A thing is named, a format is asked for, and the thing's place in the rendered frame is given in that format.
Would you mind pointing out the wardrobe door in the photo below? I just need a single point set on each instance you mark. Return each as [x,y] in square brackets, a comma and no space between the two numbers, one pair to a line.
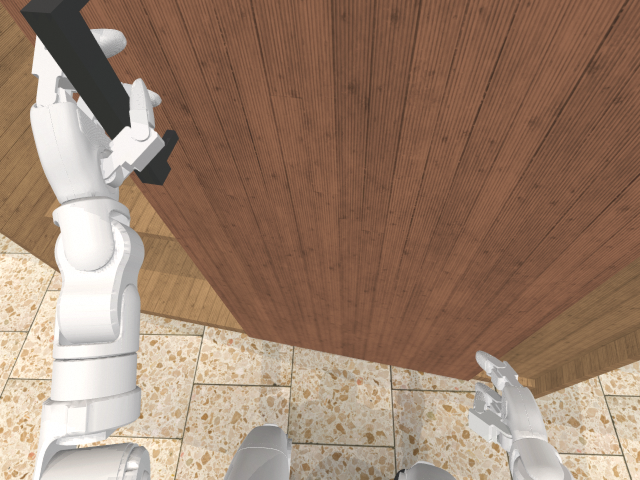
[405,182]
[608,313]

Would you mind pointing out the handle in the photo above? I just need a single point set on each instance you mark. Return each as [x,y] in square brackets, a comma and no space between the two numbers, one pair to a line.
[65,34]

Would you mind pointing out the robot right shin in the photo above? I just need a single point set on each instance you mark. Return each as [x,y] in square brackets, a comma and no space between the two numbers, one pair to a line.
[425,462]

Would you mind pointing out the left robot thigh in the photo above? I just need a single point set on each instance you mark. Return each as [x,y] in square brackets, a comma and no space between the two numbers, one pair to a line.
[265,454]

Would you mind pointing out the left robot upper arm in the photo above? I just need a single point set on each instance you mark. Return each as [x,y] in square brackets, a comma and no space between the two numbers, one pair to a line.
[123,461]

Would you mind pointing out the robot right forearm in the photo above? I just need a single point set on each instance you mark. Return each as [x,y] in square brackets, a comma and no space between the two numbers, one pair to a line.
[536,459]

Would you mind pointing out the right robot hand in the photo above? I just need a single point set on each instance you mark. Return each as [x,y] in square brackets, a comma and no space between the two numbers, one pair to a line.
[507,418]

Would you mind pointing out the left robot hand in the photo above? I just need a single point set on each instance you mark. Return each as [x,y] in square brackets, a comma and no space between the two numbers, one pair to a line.
[70,140]

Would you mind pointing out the robot left forearm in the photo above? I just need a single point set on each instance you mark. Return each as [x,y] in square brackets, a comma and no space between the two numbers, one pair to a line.
[97,327]

